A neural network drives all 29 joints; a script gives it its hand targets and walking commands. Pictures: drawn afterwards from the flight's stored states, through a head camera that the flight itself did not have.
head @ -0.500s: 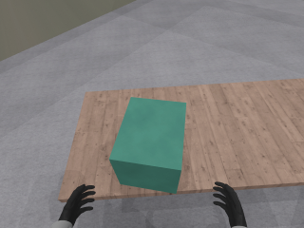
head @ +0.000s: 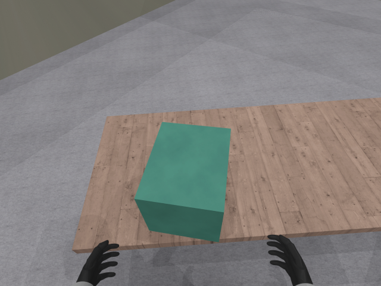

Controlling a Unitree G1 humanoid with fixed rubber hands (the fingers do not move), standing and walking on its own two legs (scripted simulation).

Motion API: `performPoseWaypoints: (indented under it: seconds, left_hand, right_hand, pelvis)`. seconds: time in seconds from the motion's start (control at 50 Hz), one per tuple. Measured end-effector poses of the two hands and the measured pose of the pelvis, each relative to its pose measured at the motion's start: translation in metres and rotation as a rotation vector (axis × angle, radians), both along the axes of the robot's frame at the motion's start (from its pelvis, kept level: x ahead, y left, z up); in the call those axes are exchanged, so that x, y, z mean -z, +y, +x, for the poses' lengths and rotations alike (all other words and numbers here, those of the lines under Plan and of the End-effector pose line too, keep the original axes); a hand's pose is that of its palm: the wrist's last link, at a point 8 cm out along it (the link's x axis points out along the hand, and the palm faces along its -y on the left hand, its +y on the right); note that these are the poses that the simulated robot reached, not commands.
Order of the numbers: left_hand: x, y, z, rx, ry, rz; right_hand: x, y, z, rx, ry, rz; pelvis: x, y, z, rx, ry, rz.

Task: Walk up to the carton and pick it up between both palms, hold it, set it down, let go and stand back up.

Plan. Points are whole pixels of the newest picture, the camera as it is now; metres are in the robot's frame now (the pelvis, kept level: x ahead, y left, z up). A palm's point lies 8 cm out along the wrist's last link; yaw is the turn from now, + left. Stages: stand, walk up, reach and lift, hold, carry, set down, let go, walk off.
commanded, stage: set down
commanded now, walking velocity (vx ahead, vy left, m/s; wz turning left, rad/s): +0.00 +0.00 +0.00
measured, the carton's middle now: (189, 180) +0.42 -0.01 -0.11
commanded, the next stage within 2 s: let go in 0.22 s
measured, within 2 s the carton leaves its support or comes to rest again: neither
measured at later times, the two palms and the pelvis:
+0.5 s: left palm out of the picture +0.17 +0.22 -0.08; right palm (309, 276) +0.14 -0.23 -0.08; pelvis +0.00 +0.00 +0.00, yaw +0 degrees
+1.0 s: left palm out of the picture +0.15 +0.28 -0.08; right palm out of the picture +0.08 -0.29 -0.10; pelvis +0.00 +0.00 +0.00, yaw +0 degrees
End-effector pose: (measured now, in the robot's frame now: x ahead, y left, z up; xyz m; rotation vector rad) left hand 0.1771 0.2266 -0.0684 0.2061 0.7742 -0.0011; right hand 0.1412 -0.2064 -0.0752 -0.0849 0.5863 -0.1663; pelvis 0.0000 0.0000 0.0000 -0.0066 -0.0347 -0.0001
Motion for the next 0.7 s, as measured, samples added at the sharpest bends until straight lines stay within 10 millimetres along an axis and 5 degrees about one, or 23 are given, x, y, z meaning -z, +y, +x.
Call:
performPoseWaypoints:
  seconds: [0.7]
  left_hand:
    - [0.012, -0.011, -0.011, -0.035, 0.074, 0.029]
  right_hand:
    - [0.007, -0.029, -0.003, -0.058, 0.098, -0.044]
  pelvis:
    - [0.000, -0.001, -0.001, 0.000, -0.002, 0.001]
